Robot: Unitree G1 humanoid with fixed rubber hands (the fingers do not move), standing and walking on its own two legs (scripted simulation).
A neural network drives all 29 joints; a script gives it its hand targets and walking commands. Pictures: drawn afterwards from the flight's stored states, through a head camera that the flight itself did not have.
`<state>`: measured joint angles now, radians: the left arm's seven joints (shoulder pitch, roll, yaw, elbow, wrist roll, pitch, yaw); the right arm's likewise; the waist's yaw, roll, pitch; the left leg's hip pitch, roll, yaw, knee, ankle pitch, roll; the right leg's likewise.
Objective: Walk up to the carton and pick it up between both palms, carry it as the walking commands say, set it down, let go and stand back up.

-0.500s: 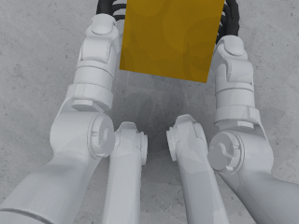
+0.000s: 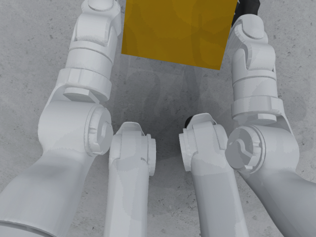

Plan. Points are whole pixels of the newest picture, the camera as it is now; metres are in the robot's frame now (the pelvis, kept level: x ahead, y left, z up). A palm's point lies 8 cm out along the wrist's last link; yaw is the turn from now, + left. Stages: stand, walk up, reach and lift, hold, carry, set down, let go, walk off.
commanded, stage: set down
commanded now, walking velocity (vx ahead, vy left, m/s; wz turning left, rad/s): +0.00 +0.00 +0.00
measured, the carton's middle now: out of the picture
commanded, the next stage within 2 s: none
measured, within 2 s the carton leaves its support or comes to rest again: rests again in 0.76 s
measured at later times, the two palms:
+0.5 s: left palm out of the picture +0.56 +0.08 -0.17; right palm (240, 21) +0.50 -0.17 -0.18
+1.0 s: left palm out of the picture +0.56 +0.09 -0.18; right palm (238, 18) +0.50 -0.17 -0.18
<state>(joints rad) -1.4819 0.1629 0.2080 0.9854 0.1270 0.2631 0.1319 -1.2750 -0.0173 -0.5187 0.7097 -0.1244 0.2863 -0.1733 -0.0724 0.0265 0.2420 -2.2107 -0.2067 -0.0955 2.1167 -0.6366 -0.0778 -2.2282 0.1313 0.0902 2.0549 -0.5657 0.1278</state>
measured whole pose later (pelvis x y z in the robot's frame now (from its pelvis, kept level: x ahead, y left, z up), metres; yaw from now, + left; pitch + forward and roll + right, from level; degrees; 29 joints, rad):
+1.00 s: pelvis +0.00 +0.01 -0.02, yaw +0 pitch +39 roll -3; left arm -1.54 0.21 0.22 1.13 0.13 0.22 0.10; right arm -1.34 -0.04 -0.55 0.84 -0.16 0.24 -0.10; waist -0.09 0.03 0.30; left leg -2.22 -0.17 -0.06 2.19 -0.64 -0.04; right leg -2.22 0.10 0.08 2.12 -0.58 0.13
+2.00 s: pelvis -0.01 +0.00 -0.01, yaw +0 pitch +37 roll -3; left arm -1.54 0.36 0.05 1.17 -0.04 0.10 0.09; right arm -1.39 -0.18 -0.41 1.01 0.01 0.07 -0.13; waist -0.11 0.00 0.38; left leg -2.20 -0.13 -0.07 2.18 -0.62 -0.04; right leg -2.21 0.08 0.04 2.11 -0.56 0.09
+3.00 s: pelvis +0.01 -0.01 +0.15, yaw +0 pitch +47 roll -1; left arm -1.34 0.33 0.18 0.98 0.03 0.20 0.03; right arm -1.13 -0.11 -0.39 0.74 0.02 0.18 -0.15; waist -0.11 0.02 0.00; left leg -1.88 -0.07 -0.07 1.56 -0.50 -0.03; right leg -1.90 0.06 0.04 1.51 -0.43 0.04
